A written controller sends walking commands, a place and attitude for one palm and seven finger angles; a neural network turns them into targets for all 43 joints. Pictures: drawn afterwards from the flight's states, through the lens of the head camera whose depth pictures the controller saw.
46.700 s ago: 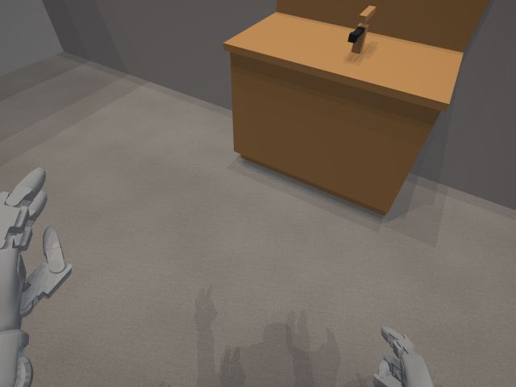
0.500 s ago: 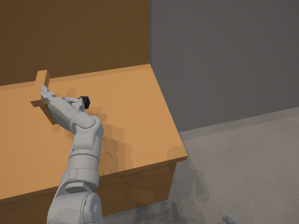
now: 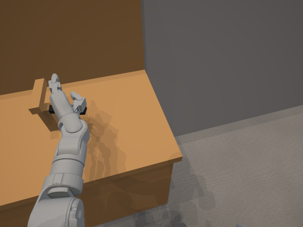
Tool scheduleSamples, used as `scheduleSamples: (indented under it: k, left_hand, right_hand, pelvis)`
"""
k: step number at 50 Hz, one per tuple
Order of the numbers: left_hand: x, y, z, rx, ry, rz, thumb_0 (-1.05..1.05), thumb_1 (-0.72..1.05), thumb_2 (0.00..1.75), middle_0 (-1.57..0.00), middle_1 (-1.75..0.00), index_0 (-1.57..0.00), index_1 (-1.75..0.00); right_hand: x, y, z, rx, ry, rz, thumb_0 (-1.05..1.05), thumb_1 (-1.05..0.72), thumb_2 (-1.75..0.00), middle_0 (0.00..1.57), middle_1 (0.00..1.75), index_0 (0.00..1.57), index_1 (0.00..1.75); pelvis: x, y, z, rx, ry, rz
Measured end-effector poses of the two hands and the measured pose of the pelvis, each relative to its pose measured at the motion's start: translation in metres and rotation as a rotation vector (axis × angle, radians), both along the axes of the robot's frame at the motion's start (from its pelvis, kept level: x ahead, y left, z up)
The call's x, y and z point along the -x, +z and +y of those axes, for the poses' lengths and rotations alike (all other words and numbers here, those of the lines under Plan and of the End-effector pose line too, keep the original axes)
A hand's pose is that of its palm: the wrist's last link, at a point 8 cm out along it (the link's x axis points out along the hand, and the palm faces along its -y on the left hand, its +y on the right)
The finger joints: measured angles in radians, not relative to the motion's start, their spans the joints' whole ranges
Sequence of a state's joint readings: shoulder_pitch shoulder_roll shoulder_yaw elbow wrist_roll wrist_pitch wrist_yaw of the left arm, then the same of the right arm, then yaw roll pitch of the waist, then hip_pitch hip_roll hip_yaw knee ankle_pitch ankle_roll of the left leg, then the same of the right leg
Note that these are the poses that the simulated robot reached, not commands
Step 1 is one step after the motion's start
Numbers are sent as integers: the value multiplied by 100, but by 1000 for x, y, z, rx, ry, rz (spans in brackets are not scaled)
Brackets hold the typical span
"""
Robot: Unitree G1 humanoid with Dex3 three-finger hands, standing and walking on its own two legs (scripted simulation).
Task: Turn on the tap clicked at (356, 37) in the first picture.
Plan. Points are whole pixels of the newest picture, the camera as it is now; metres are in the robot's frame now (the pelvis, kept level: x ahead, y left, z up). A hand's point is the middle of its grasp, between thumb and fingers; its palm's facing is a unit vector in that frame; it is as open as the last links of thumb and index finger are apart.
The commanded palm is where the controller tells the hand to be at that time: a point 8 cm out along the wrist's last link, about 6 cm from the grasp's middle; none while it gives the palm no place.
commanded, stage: draw the hand back beside the body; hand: left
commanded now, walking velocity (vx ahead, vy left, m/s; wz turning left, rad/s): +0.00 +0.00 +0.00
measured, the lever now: (81, 108) +0.47 +0.24 +0.05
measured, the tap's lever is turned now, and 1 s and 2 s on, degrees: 75 75 75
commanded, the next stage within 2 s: step back with the hand held close in 1.32 s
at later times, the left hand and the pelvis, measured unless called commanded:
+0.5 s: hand (51, 134) +0.30 +0.23 +0.14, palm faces +0.26 -0.94 -0.23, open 7.6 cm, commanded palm +0.26 +0.28 +0.16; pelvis +0.01 +0.03 +0.02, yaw +0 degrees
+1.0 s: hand (12, 162) +0.22 +0.26 +0.17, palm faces +0.37 -0.86 -0.35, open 7.5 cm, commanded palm +0.17 +0.31 +0.18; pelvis +0.01 +0.03 +0.02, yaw +0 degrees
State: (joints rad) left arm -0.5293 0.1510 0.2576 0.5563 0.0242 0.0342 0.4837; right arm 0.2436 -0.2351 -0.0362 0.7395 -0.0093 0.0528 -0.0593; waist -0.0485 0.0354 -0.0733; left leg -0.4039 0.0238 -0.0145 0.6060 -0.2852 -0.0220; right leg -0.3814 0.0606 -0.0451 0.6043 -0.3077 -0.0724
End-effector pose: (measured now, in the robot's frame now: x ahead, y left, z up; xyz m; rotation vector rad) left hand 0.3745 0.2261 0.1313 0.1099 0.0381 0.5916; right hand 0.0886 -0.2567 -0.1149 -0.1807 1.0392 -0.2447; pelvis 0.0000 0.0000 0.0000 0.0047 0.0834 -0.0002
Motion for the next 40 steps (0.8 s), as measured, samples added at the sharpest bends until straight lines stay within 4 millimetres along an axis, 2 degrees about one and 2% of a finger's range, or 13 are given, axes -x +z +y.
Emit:
scheduleSamples:
  k: [4,10,13,16,23,28,33,40]
  left_hand:
    - [15,0,7,20,-163,-21,2,89,90,-16,-16,-16,-16]
    - [56,0,42,-113,-250,36,2,89,90,-17,-18,-17,-18]
    - [73,9,49,-152,-268,7,2,89,90,-17,-19,-17,-18]
    - [86,18,48,-172,-297,-37,2,89,90,-17,-19,-17,-19]
    - [106,21,45,-170,-351,-81,2,89,90,-18,-22,-18,-21]
    - [122,26,55,-183,-337,-92,2,89,90,-19,-23,-18,-23]
    - [142,32,67,-205,-300,-98,2,89,90,-19,-25,-19,-24]
    - [165,36,75,-235,-260,-85,2,89,90,-20,-27,-20,-26]
  right_hand:
    - [3,7,2,-6,-43,-32,1,-91,-90,20,30,20,30]
    - [-8,16,13,-39,-28,-104,1,-91,-90,20,30,20,30]
    - [-22,20,21,-40,27,-129,1,-91,-90,20,30,20,30]
    - [-41,25,31,-44,80,-167,1,-91,-90,20,30,20,30]
    - [-89,48,57,-62,152,-298,1,-91,-90,20,30,20,30]
    - [-108,60,71,-70,191,-361,1,-91,-90,20,30,20,30]
    - [-113,61,78,-71,219,-358,1,-91,-90,20,30,21,30]
    - [-106,52,77,-66,231,-308,1,-91,-90,20,30,21,30]
  pelvis:
    - [-3,5,3,1,-24,-42]
    - [-6,12,10,5,-28,-116]
    - [-6,14,15,8,-17,-138]
    - [-5,16,19,7,-8,-152]
    - [-7,18,26,7,-8,-170]
    - [-9,18,29,10,-7,-178]
    - [-10,18,30,11,0,-181]
    - [-10,18,31,11,8,-180]
